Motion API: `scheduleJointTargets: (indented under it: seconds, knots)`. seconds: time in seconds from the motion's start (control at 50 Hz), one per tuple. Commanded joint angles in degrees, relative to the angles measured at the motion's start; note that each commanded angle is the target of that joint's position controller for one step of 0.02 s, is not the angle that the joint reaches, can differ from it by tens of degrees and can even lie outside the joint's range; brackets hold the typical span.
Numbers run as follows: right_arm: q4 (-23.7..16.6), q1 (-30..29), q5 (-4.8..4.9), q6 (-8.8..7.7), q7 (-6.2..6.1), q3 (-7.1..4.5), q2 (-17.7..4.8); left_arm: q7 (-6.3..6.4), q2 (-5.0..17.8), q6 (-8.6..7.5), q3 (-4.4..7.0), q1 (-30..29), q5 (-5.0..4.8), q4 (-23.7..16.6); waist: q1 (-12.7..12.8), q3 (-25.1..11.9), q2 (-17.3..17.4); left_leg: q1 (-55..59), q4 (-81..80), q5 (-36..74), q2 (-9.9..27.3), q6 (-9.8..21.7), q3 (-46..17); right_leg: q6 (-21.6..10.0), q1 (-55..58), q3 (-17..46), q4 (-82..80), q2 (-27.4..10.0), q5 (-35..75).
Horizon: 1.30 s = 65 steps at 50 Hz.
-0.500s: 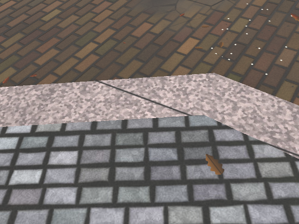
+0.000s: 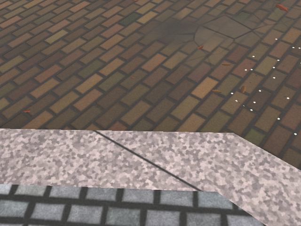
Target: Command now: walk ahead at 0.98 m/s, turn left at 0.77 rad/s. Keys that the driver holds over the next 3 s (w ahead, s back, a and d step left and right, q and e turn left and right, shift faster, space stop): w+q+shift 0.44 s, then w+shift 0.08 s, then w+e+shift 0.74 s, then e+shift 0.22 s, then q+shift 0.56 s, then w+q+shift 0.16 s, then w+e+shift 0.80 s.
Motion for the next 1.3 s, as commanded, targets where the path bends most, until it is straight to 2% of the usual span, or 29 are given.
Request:
scheduleJointTargets:
  seconds: [0.02,0.06,0.12,0.22,0.28,0.3,0.32,0.34,0.38,0.46,0.52,0.66,0.7,0.74,0.76,0.78,0.8,0.82,0.86,0.9,0.96,1.02,1.1,1.16,1.2,1.24,1.26,1.28,1.3]
  knots:
    - [-6.6,-3.8,-0.40,-1.52,-0.69,-0.01,-3.6,-0.33,5.8,-1.12,0.66,2.8,1.23,-7.7,7.7,0.2,-10.8,6.6,-27.6,-24.9,18.9,11.9,-44.8,0.3,-21.8,5.1,-3.4,-5.7,4.1]
    - [-7.0,-6.0,0.89,-1.35,-1.23,0.36,-3.4,1.24,6.9,0.37,0.95,0.9,1.69,-9.5,9.4,3.9,-8.8,-7.4,-27.2,-15.2,13.7,9.8,-34.0,3.0,-15.9,1.6,-14.4,-7.9,5.5]
    - [-6.9,-2.2,2.91,-1.50,-2.93,-0.02,-4.6,2.24,4.7,0.32,0.16,-10.3,3.63,-14.7,4.4,3.4,-4.1,-18.1,-24.4,-1.0,6.8,6.6,-22.3,5.6,1.1,-3.9,-37.6,-6.0,23.1]
    - [-5.4,5.4,3.81,0.02,-3.20,-0.50,-4.2,2.68,7.1,0.68,2.46,-16.6,-2.11,-18.0,-1.4,-1.3,4.7,3.8,-14.4,-7.2,9.1,2.5,-30.8,8.2,4.7,-0.6,-60.7,-0.5,22.3]
    - [-8.1,1.9,1.44,0.97,-2.41,0.35,-1.3,2.21,12.8,-0.85,5.95,3.8,-2.43,-14.4,9.9,-15.1,5.7,7.3,13.8,9.9,9.2,-2.1,-27.3,1.7,26.8,2.5,-58.4,-6.7,13.1]
    - [-10.2,4.5,0.43,0.79,-2.12,2.02,4.4,2.38,16.6,-0.19,6.75,15.4,-1.06,-12.8,10.9,-25.3,-6.3,-6.8,33.2,-8.2,5.2,-4.2,-19.9,-4.4,46.4,22.2,-59.8,-19.4,-3.4]
    - [-13.4,9.7,4.50,-0.18,-1.96,3.11,3.5,1.14,18.9,-0.19,7.23,14.6,0.11,-11.1,6.6,-27.9,-32.1,-25.2,46.7,-20.1,7.1,-4.9,-15.5,-11.6,53.2,54.0,-70.6,-30.4,-26.9]
    - [-11.7,5.8,5.36,0.64,-2.62,2.19,-1.4,1.43,11.1,0.57,6.04,10.2,0.47,-13.0,8.7,-16.9,-20.9,-32.2,52.8,-14.0,12.3,-5.5,-14.3,-9.4,46.7,48.7,-71.7,-27.2,-34.3]
    - [-13.9,-4.7,1.96,1.45,-2.18,1.66,-2.6,1.68,9.3,2.08,5.43,9.3,0.42,-10.8,9.3,-5.9,-2.0,-30.6,51.8,-8.2,15.7,-5.7,-10.5,-5.4,32.5,26.6,-70.5,-21.8,-9.6]
    - [-16.6,-5.5,3.13,3.61,-0.83,1.59,0.2,0.14,5.5,1.91,4.28,3.8,0.17,-5.9,2.9,0.9,-5.5,-24.7,46.4,-5.8,20.6,-6.0,-10.7,-4.1,16.7,8.1,-74.9,-16.6,7.3]
    - [-17.1,-7.5,2.12,3.60,-0.91,2.03,0.3,0.07,7.3,1.75,4.57,4.1,0.47,-3.1,1.4,3.8,-3.7,-25.7,39.3,1.4,19.1,-7.3,-11.8,-5.0,13.2,0.4,-77.4,-15.3,14.5]
    - [-21.2,-24.1,1.36,-0.50,1.85,3.17,-0.5,0.37,12.8,2.72,4.51,14.3,-1.74,2.3,5.8,8.8,-1.5,-16.0,5.6,11.9,16.6,-6.0,-2.7,-6.9,19.0,-2.6,-83.5,-17.1,23.4]
    - [-21.0,-21.1,1.78,-1.20,1.87,1.72,-3.7,0.67,15.2,3.58,4.48,14.5,-1.12,3.0,2.9,5.0,-6.2,-5.8,0.7,7.4,12.8,-5.6,-1.5,-5.6,23.1,-3.1,-77.6,-18.0,44.3]
    - [-17.8,-4.3,2.39,-0.76,0.45,-1.32,-9.1,0.84,16.7,4.47,4.11,14.6,-0.08,4.5,-8.1,-6.4,-11.7,19.0,-0.2,2.9,9.0,-3.7,0.8,-3.4,19.1,-6.2,-55.8,-15.6,62.4]
    - [-14.6,9.4,1.69,0.03,-0.94,-2.80,-12.6,0.88,14.1,4.05,3.14,13.2,0.86,2.8,-14.3,-15.1,-9.9,41.8,4.2,-1.2,18.4,-2.3,-9.7,-1.0,2.1,-5.6,-35.7,-12.5,46.7]
    - [-13.3,12.1,-0.74,-0.53,-0.95,-3.35,-18.2,0.45,1.5,2.55,0.21,22.9,-0.52,0.6,-6.0,-30.3,10.5,57.2,-5.9,-29.6,35.3,4.8,-42.5,0.4,-13.4,0.5,-13.2,-3.1,-4.0]
    - [-12.0,14.3,-0.61,-0.83,-0.65,-2.25,-12.5,0.97,6.6,1.57,1.40,17.0,-3.71,-0.1,-8.7,-30.6,11.6,52.3,-18.7,-35.8,35.6,3.5,-53.3,-0.4,-17.1,5.7,-5.7,-3.4,-4.6]
    - [-10.5,10.8,0.26,-1.06,-0.59,-1.29,-9.0,1.59,8.6,1.85,2.59,9.2,-5.37,-2.8,-7.9,-16.8,9.6,44.8,-19.8,-30.0,34.8,1.7,-45.0,0.0,-25.0,3.5,-3.1,-5.2,-1.3]
    - [-8.4,4.5,-0.43,-1.10,-0.30,-0.35,-4.0,2.10,7.0,3.11,2.79,4.9,-2.36,-3.7,-3.2,-5.6,2.4,27.0,-19.3,-12.1,31.6,-0.8,-27.7,0.0,-22.2,1.2,-7.0,-9.9,5.2]
    - [-7.6,-1.4,-1.13,-1.69,-0.31,0.38,0.7,0.77,4.6,5.85,3.30,9.3,-2.70,-2.6,2.4,-3.3,5.6,15.9,-21.8,-5.3,29.4,-1.2,-16.7,0.1,-14.4,2.2,-11.6,-12.9,7.9]
    - [-6.9,-7.3,-0.16,-2.33,-1.45,-0.28,-1.1,0.84,4.2,8.44,3.56,3.9,-2.44,-4.9,4.7,5.1,4.1,7.7,-27.2,3.4,28.8,-3.0,-4.5,0.7,-15.8,1.4,-22.2,-14.6,9.2]
    - [-6.1,-6.1,-1.82,-2.93,-3.05,-1.74,-6.0,-1.32,5.3,7.35,4.26,5.4,0.18,-3.9,5.8,0.4,-0.5,10.3,-21.5,8.2,26.1,-1.8,4.4,1.3,-9.8,-5.4,-25.6,-11.7,28.4]
    - [-5.3,-3.3,0.46,-2.86,-4.66,-2.05,-7.2,-4.02,7.7,6.74,5.53,-3.5,-1.07,-7.3,4.4,4.9,-1.0,14.5,-17.4,-1.1,24.4,-8.5,12.3,-2.4,-9.4,-4.7,-47.0,-10.6,51.3]
    - [-5.4,-2.2,1.45,-0.82,-3.81,-3.00,-10.3,-4.98,9.1,8.16,6.34,-2.9,-1.67,-7.1,4.1,4.8,-1.6,24.4,-8.4,7.8,26.8,-9.7,14.3,-2.0,-7.8,-9.7,-51.6,-8.7,45.8]
    - [-6.1,-2.6,2.42,-0.03,-2.95,-2.88,-11.1,-4.24,10.6,9.35,7.30,3.6,-0.72,-4.9,6.8,2.6,-2.3,29.4,5.9,26.7,27.9,-10.6,15.1,-2.7,-2.4,-14.2,-54.9,-6.2,41.4]
    - [-5.5,-5.9,2.32,-0.39,-2.35,-1.90,-9.4,-2.81,15.7,10.10,9.85,24.4,-0.89,2.2,15.3,-4.7,0.2,20.6,34.4,37.5,27.7,-10.7,11.4,-7.2,21.0,-15.3,-54.5,-3.8,37.3]
    - [-6.2,-13.7,3.08,-1.20,-2.25,-1.16,-6.6,-2.27,17.0,9.28,10.24,35.6,-0.41,7.0,23.5,-1.3,-13.8,6.2,71.0,4.4,16.2,-13.7,12.1,-13.3,32.4,-11.7,-67.4,-5.8,46.9]
    - [-11.0,-10.2,0.46,-2.88,-2.57,0.88,2.4,-3.51,18.7,7.78,8.74,30.7,0.69,8.4,12.5,3.8,-31.3,-24.7,92.2,-36.9,7.9,-13.9,4.2,-14.1,44.0,-2.6,-50.2,-3.7,65.7]
    - [-14.6,-5.3,0.21,-4.72,-2.65,2.40,2.7,-4.09,16.2,6.73,7.16,29.1,0.28,6.3,8.0,-11.0,-29.1,-31.0,91.3,-36.8,8.4,-12.9,-7.0,-20.5,50.4,13.8,-48.8,-7.1,62.3]
Next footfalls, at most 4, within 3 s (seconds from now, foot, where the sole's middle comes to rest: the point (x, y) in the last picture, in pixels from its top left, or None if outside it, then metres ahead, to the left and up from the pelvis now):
0.28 right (206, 225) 0.48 -0.17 -0.74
0.76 left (99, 180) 0.72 0.30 -0.74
1.26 right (129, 123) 1.17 0.17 -0.88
1.58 left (111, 86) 1.50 0.31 -0.88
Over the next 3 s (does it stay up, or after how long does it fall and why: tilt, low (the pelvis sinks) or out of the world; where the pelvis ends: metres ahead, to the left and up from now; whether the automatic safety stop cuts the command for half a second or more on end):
stays up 1.90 0.37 -0.14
